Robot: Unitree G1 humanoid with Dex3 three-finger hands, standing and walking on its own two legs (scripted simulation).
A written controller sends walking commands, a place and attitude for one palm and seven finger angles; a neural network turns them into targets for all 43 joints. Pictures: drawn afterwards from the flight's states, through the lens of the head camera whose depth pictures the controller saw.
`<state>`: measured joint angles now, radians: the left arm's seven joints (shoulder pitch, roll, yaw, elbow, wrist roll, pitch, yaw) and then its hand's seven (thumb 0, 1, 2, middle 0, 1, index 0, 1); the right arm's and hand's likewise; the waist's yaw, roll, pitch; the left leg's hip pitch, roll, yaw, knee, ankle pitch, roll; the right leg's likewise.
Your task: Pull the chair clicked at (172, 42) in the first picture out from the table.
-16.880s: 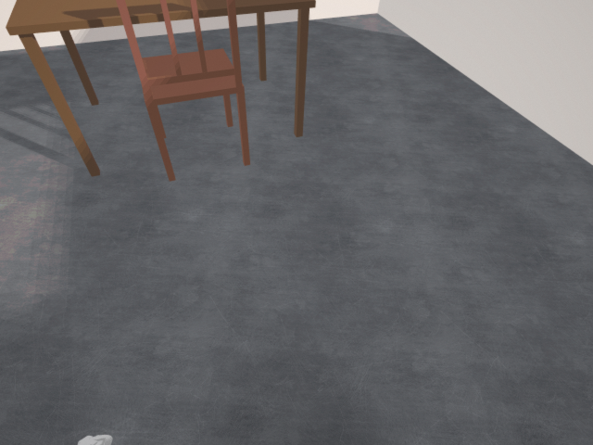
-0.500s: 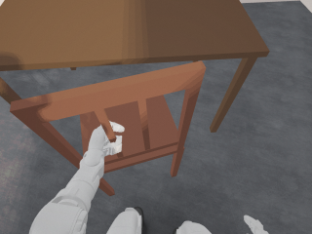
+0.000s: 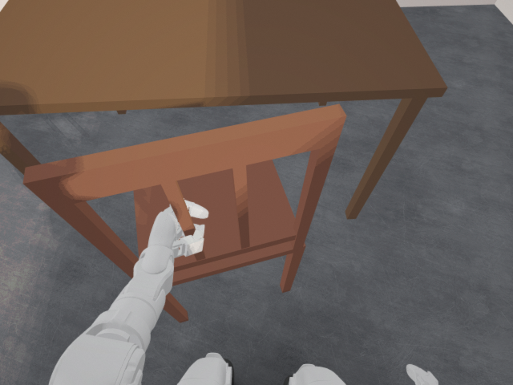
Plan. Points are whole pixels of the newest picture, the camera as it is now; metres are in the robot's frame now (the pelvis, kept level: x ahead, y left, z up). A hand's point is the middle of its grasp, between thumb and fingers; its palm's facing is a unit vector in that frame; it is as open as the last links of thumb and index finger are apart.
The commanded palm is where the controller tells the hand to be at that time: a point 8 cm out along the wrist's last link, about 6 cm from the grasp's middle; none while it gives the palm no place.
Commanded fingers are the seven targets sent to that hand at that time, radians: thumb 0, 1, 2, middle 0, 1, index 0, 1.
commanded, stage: step backward, pulling the chair out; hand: left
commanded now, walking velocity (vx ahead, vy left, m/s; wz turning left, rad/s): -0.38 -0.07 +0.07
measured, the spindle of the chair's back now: (187, 225) +0.38 +0.13 -0.06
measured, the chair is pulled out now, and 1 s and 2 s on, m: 0.18 0.28 0.34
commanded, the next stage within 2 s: none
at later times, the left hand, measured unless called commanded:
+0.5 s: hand (194, 255) +0.33 +0.11 -0.06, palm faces +0.00 -0.98 -0.18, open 5.4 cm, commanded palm +0.34 +0.16 -0.06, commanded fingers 0.00 0.90 0.90 -0.50 -1.45 -0.50 -1.45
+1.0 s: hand (176, 295) +0.26 +0.14 -0.06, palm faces +0.00 -0.98 -0.22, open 5.5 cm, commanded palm +0.27 +0.19 -0.06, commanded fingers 0.00 0.90 0.90 -0.50 -1.45 -0.50 -1.45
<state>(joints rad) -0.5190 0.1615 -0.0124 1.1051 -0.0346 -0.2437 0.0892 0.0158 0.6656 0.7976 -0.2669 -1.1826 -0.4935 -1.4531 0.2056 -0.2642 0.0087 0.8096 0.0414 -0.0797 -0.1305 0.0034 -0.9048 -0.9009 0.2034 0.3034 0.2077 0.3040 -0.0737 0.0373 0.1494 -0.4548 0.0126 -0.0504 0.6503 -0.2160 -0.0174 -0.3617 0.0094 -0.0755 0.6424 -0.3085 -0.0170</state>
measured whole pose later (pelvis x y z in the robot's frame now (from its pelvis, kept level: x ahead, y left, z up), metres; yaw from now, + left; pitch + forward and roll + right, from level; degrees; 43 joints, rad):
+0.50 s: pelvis -0.06 -0.01 +0.01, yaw +2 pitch +3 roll +1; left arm -0.63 0.18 0.05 1.11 -0.05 -0.17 0.10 0.05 0.68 0.78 -0.24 -1.19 -0.49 -1.45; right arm 0.21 -0.27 0.02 0.82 0.05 -0.08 -0.11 0.00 -0.91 -0.90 0.20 0.30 0.21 0.30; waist -0.10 0.00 0.20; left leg -0.43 0.01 -0.07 0.82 -0.48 -0.05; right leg -0.46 -0.05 -0.08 0.60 -0.19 -0.03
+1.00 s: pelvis -0.12 +0.01 -0.01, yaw +2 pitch +3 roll +1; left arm -0.60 0.18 0.04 1.13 -0.03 -0.21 0.09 0.05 0.65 0.80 -0.29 -1.23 -0.49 -1.45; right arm 0.24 -0.22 0.01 0.80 0.05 -0.07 -0.10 0.00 -0.90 -0.90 0.20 0.30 0.21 0.30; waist -0.08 0.02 0.16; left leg -0.42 0.04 -0.02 0.77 -0.47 -0.04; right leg -0.57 -0.07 -0.06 0.62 -0.10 -0.01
